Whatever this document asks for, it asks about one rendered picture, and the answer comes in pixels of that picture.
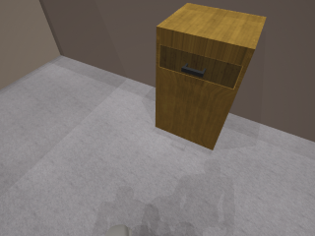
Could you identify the drawer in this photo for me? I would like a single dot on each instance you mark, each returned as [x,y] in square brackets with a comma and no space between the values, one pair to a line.
[217,71]

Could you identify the left robot thigh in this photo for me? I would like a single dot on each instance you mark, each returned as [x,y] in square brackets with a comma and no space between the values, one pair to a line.
[119,230]

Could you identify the cabinet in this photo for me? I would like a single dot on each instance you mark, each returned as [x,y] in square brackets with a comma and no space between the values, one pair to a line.
[188,107]

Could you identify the handle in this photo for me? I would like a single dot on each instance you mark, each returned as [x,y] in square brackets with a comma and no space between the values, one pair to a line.
[192,71]

